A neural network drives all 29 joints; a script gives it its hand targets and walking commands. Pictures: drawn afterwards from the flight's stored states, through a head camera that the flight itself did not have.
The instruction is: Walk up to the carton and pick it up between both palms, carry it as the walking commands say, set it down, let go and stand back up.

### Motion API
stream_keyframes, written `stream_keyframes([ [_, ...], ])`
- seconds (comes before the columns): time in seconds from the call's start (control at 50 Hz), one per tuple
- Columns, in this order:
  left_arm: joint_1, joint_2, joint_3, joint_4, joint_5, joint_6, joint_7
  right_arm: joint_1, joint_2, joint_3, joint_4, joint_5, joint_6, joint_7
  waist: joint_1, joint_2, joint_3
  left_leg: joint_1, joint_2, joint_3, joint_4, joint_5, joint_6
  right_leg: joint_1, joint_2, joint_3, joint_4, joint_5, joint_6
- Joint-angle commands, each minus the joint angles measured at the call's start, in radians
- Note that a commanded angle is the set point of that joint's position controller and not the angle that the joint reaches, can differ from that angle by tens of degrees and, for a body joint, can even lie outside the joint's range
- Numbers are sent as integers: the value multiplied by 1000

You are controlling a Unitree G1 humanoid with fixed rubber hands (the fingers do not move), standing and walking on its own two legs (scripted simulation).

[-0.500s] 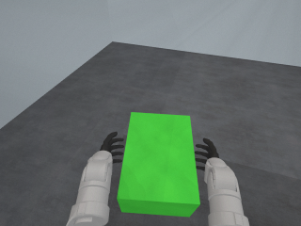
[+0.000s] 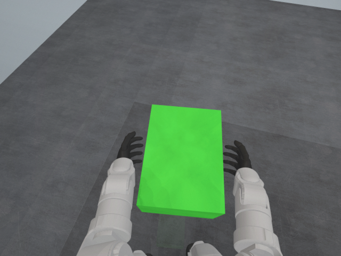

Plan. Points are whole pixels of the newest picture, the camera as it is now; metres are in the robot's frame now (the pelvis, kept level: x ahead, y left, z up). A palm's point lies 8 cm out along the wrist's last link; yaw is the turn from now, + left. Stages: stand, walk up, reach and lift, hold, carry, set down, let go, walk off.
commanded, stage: set down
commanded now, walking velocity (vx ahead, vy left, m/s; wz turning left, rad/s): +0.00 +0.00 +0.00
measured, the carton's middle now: (181, 160) +0.37 -0.07 -0.11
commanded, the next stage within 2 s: none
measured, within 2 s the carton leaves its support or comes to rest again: neither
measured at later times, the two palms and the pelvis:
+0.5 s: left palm (132, 164) +0.37 +0.08 -0.11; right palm (232, 172) +0.32 -0.21 -0.11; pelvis -0.03 -0.02 -0.07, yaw +1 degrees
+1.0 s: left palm (137, 169) +0.40 +0.07 -0.20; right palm (224, 175) +0.34 -0.22 -0.20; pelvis -0.03 -0.01 -0.14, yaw +1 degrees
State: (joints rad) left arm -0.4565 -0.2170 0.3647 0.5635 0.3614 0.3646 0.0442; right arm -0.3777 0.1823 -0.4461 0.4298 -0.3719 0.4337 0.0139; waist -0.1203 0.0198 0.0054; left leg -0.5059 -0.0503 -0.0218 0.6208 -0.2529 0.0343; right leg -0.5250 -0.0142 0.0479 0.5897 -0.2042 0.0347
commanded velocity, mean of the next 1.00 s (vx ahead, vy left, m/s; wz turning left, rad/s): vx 0.00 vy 0.00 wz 0.00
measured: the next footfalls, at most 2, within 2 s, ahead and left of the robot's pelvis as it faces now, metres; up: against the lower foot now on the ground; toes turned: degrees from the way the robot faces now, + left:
none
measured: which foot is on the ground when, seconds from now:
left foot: down 0.00-1.00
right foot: down 0.00-1.00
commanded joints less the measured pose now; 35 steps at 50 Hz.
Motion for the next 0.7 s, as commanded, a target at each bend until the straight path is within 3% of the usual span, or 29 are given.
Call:
stream_keyframes([
  [0.0,-441,-889,-461,99,-137,-56,-248,-552,793,514,50,172,-80,257,5,15,-454,84,-39,-95,-51,162,-22,114,114,-12,39,205,-38],
  [0.38,-623,-876,-493,122,-154,-80,-332,-711,886,587,59,217,-109,239,12,-23,-762,-361,-101,-15,246,-7,5,-78,121,6,275,74,-4],
  [0.68,-673,-885,-474,169,-167,-82,-289,-772,841,548,105,232,-119,237,1,3,-872,-566,-113,-13,429,-7,-10,-334,142,-23,465,86,-2],
])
